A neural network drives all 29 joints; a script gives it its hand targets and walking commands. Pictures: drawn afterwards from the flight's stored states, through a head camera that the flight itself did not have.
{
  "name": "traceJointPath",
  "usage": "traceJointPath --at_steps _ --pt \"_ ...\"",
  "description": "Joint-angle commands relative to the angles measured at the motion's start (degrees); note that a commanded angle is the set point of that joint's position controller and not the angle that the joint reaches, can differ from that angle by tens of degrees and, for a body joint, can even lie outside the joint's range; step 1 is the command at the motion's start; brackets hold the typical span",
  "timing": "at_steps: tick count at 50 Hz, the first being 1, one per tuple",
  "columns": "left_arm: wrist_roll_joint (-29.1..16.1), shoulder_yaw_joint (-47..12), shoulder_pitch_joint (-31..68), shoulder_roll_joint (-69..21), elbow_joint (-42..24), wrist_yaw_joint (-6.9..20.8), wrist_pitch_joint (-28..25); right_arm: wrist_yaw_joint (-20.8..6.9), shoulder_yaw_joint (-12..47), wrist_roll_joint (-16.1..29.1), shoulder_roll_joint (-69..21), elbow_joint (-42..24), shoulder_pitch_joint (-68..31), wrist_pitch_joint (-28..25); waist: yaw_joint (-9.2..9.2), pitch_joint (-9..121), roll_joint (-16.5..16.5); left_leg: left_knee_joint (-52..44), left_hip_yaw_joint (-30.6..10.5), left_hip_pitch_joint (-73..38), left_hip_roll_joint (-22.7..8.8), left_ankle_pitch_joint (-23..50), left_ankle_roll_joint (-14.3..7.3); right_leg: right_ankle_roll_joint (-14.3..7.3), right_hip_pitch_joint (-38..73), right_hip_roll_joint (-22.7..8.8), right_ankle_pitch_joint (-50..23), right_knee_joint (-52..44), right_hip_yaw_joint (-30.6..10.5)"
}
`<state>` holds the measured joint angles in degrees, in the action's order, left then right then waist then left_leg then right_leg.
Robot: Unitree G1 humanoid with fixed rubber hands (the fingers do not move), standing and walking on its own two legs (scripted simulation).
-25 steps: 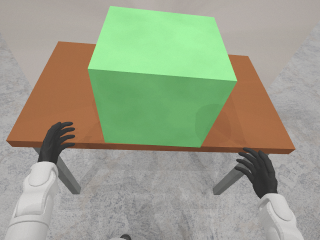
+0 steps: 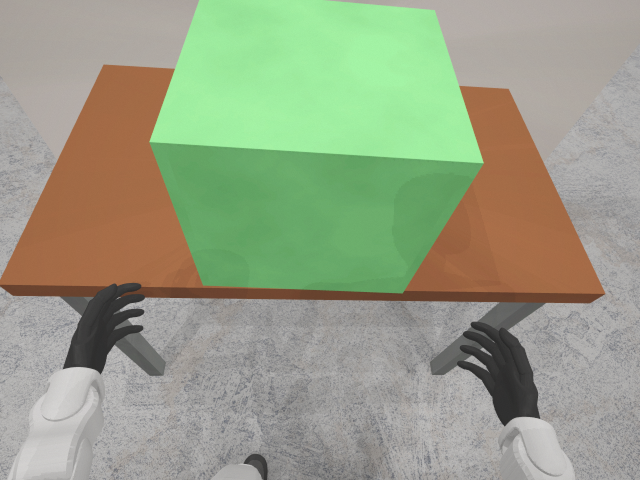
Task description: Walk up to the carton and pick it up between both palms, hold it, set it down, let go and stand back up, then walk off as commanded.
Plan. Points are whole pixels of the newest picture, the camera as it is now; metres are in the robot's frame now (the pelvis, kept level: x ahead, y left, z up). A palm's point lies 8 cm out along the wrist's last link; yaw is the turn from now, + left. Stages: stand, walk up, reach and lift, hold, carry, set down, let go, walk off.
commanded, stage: set down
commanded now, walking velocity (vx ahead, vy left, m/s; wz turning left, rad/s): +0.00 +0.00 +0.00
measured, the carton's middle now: (312, 155) +0.53 +0.04 +0.05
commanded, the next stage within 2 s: let go in 0.82 s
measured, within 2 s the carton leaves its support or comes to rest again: neither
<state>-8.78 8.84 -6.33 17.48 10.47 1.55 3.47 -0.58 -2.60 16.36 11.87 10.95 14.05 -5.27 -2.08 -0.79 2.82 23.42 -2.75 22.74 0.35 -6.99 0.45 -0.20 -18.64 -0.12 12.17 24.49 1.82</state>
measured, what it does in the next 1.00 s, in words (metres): stands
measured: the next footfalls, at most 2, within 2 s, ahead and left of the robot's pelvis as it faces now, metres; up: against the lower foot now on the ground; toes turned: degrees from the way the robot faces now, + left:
none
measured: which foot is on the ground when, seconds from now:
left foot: down 0.00-1.00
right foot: down 0.00-1.00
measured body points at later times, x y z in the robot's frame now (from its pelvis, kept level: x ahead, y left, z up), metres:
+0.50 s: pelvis +0.00 +0.00 +0.00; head +0.07 +0.02 +0.45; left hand +0.22 +0.28 -0.03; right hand +0.21 -0.21 -0.03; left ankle +0.05 +0.12 -0.74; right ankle +0.00 -0.12 -0.74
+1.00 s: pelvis +0.01 +0.00 +0.00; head +0.08 +0.01 +0.45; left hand +0.22 +0.28 -0.06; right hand +0.21 -0.22 -0.06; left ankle +0.05 +0.12 -0.74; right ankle +0.00 -0.12 -0.74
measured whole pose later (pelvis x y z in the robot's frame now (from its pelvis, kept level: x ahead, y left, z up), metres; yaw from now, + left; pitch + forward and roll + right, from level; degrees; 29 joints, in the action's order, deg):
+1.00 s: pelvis +0.01 +0.00 +0.00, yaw +0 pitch +5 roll +0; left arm -8.8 8.3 -8.7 17.5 20.5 4.2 3.8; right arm 2.5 -2.6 5.3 7.5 25.9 13.5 -10.8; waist -2.1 -2.9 1.9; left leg 23.4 -2.7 20.1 0.3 -8.5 0.7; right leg -0.2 -15.8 -0.1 13.5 24.0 1.8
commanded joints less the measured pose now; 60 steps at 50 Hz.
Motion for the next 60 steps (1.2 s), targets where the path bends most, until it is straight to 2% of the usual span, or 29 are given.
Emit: traceJointPath --at_steps 1,4,5,7,9,10,11,12,15,16,20,23,27,29,33,35,36,37,41,42,44,45,46,51,52,53,54,55,60 --pt "-6.46 -0.02 -5.1 12.08 -15.78 0.87 -5.19 2.69 -1.02 -1.98 6.04 -13.45 4.06 -5.25 -0.66 16.92 -4.45 -0.67 5.66 -25.96 0.76 14.07 0.53 1.16 9.68 -0.59 -5.76 -6.83 -3.55" --pt "-4.47 -1.42 -8.07 8.49 -0.28 2.86 -3.77 2.84 1.06 -4.22 4.13 0.36 5.25 -4.42 0.36 12.05 -5.05 -1.33 6.03 -26.67 1.21 10.18 0.82 1.07 8.14 -1.1 -2.14 -8.6 -4.57" --pt "-5.68 -0.84 -6.45 10.89 -11.3 1.95 -5.38 2.89 0.14 -2.93 5.25 -7.66 3.11 -6.04 -0.42 17.65 -5.5 -0.91 5.5 -26.95 0.76 11.27 0.89 1.31 9.26 -1.03 -3.55 -7.13 -3.85" --pt "-3.4 -0.89 -6.09 9.96 -1.19 2.26 -3.51 3.2 0.08 -5.55 4.13 2.36 3.58 -4.36 -0.22 12.09 -8.06 -1.52 5.57 -27.59 0.5 8.89 1.12 0.72 6.52 -1.23 0.99 -8.18 -3.91" --pt "-6.09 -1.77 -7.13 10.81 -14.59 1.11 -6.64 3.07 0.01 -2.75 4.3 -9.87 3.51 -7.31 -0.48 18.93 -6.01 -0.79 4.83 -28.09 0.11 11.87 1.07 0.45 8.0 -0.18 -2.97 -7.24 -3.26" --pt "-3.36 -1.95 -8.22 9.27 4.43 2.75 -3.33 3.52 -0.36 -7.08 2.77 5.68 3.71 -4.42 2.05 9.69 -7.71 -1.79 5.39 -27.34 0.17 7.69 1.18 0.48 5.65 -1.35 0.62 -8.65 -4.69" --pt "-4.55 -0.39 -5.79 12.39 -7.27 2.11 -5.15 3.67 0.49 -4.14 2.66 -4.39 3.03 -6.44 -1.17 15.99 -7.06 -1.42 5.92 -26.0 0.14 9.41 0.75 0.87 9.58 -1.32 -1.22 -7.48 -3.87" --pt "-4.6 -1.4 -7.43 9.01 -7.92 1.73 -5.81 3.68 0.06 -5.4 2.62 -3.4 4.39 -6.98 0.1 15.94 -6.2 -0.99 5.59 -27.27 0.41 11.6 0.81 0.81 9.66 -0.48 -3.04 -7.69 -3.51" --pt "-2.9 -1.72 -7.01 9.69 1.45 2.93 -4.13 4.22 1.92 -6.95 1.31 3.4 2.49 -5.55 0.33 10.16 -7.13 -2.48 6.01 -26.45 0.42 6.98 0.51 0.92 8.56 -1.38 0.09 -8.61 -3.79" --pt "-3.89 -0.59 -6.41 11.64 -5.85 2.47 -5.41 4.46 1.29 -5.31 1.74 -1.58 3.5 -6.31 -0.45 14.99 -6.86 -1.83 5.98 -26.73 0.22 10.0 0.46 0.79 10.19 -1.55 -2.54 -7.96 -4.5" --pt "-1.86 -1.25 -6.82 8.88 6.22 4.05 -3.81 4.91 2.0 -8.77 0.29 9.19 2.37 -5.3 0.95 9.71 -7.31 -2.35 6.47 -26.39 0.24 6.64 0.68 0.85 8.83 -1.55 2.44 -8.95 -4.02" --pt "-2.81 -1.29 -3.99 11.74 -5.29 1.57 -5.34 4.24 0.22 -7.0 1.37 2.11 0.32 -7.11 0.05 14.95 -10.15 -3.36 4.1 -26.47 -1.51 5.42 0.44 0.85 9.07 -0.55 1.53 -6.81 -2.67" --pt "-0.4 -2.62 -4.3 7.74 6.38 2.22 -2.07 3.7 0.98 -10.26 0.86 9.96 -0.48 -5.63 1.81 9.44 -9.45 -4.66 4.78 -24.82 -1.36 -0.18 0.35 0.65 8.48 -0.07 5.1 -7.87 -1.95" --pt "-1.54 -1.71 -1.78 10.54 3.46 1.83 -2.82 4.15 0.28 -10.83 0.08 7.24 -2.04 -5.48 1.28 10.19 -7.68 -4.87 5.15 -21.98 -1.31 -2.43 -0.24 1.21 9.9 -0.97 4.97 -7.25 -2.62" --pt "-1.64 -2.76 -3.47 8.76 1.95 2.15 -3.26 4.39 0.66 -10.47 -0.01 7.11 -1.12 -6.65 1.54 12.44 -6.4 -4.16 5.43 -23.59 -1.65 3.34 -0.68 1.0 10.96 -0.27 0.52 -6.37 -2.28" --pt "1.39 -3.47 -2.16 6.22 8.78 2.02 -0.44 2.9 -0.06 -11.62 3.14 16.74 -3.97 -5.03 1.17 9.82 -10.67 -3.68 5.66 -26.25 -1.3 3.26 1.6 -0.26 6.05 -0.44 6.81 -7.93 -2.18" --pt "-1.89 -2.33 -1.65 10.19 -2.52 1.7 -3.06 3.93 1.44 -9.32 0.3 4.54 -1.57 -6.77 1.72 14.18 -7.6 -4.85 4.88 -24.05 -1.97 1.19 -0.46 1.46 11.3 -0.06 1.82 -6.63 -1.75" --pt "-0.28 -3.12 -4.4 8.4 5.8 2.19 -2.31 3.82 0.66 -12.34 -0.18 11.3 -1.92 -6.31 1.98 11.48 -7.91 -4.27 5.42 -25.76 -1.11 2.16 0.24 0.59 7.82 -0.36 1.75 -7.45 -2.05" --pt "-0.74 -3.59 -5.0 8.55 2.33 2.18 -2.36 3.47 1.67 -9.87 0.22 10.01 -0.69 -7.67 1.54 14.85 -6.26 -2.68 5.95 -28.17 -0.72 6.6 0.43 1.01 8.76 -0.19 1.02 -7.56 -1.05" --pt "2.03 -4.35 -5.16 5.96 10.14 1.94 -0.62 2.51 0.53 -12.72 2.64 18.32 -3.8 -6.64 1.11 10.8 -7.4 -3.26 5.4 -29.18 -0.78 6.38 1.14 -0.18 5.18 -0.2 3.2 -9.09 -0.91" --pt "1.11 -3.92 -7.94 6.91 4.61 2.21 -1.57 3.14 1.25 -11.69 0.71 12.81 0.35 -8.16 2.29 12.3 -6.21 -2.74 5.26 -29.63 -0.83 10.71 0.93 0.53 9.46 -0.21 -3.2 -8.68 -1.45" --pt "3.38 -6.3 -6.32 2.87 13.64 2.12 0.76 1.69 0.05 -13.71 3.81 22.73 -3.71 -7.01 2.84 9.84 -9.38 -3.26 5.0 -29.66 -1.26 9.78 1.93 -0.24 5.49 1.28 1.98 -8.0 0.53" --pt "2.3 -4.85 -5.88 5.81 7.93 2.52 -0.1 2.4 0.68 -12.51 1.55 15.35 -2.24 -7.88 2.11 12.62 -6.36 -2.88 5.62 -29.54 -0.92 8.12 0.81 -0.04 6.3 0.03 1.16 -8.48 -1.03" --pt "0.37 -3.74 -5.87 8.71 2.43 2.42 -2.85 3.4 0.87 -11.43 -0.18 13.27 -1.21 -10.39 2.43 15.52 -4.88 -0.89 5.99 -29.16 0.14 13.58 0.16 0.76 8.33 -0.82 -4.87 -7.88 -0.88" --pt "3.12 -6.45 -6.43 5.05 10.94 1.94 -0.93 1.68 0.19 -13.45 3.07 24.42 -2.79 -9.04 3.45 12.29 -8.13 -1.8 5.5 -31.08 -0.4 12.14 1.58 0.25 4.57 0.69 -0.73 -8.02 0.8" --pt "2.69 -6.4 -4.1 5.7 6.94 2.24 -1.1 2.35 1.2 -12.51 1.51 20.35 -3.37 -9.35 3.94 13.38 -8.17 -2.04 5.2 -31.16 -0.9 11.93 1.5 0.38 5.61 -0.2 -1.83 -8.51 -0.36" --pt "4.11 -7.13 -6.85 3.32 12.15 2.17 0.32 1.58 0.53 -13.3 3.01 26.55 -3.51 -8.88 4.96 10.19 -7.32 -1.77 5.36 -32.35 -0.17 12.91 1.69 0.06 4.17 0.43 -1.46 -9.27 0.79" --pt "3.4 -5.27 -7.57 5.89 6.9 2.23 -0.75 2.1 1.01 -12.59 2.23 21.32 -1.84 -9.72 3.24 12.69 -7.31 -1.2 5.44 -32.43 -0.1 14.5 1.58 0.5 6.07 -0.05 -3.83 -8.77 0.79" --pt "4.51 -6.74 -6.63 4.52 7.14 1.64 -0.71 1.73 0.17 -12.23 2.98 23.03 -4.64 -11.44 3.83 14.02 -6.98 -1.59 5.29 -31.77 -0.36 14.56 1.79 0.19 5.95 0.1 -3.25 -8.39 0.84"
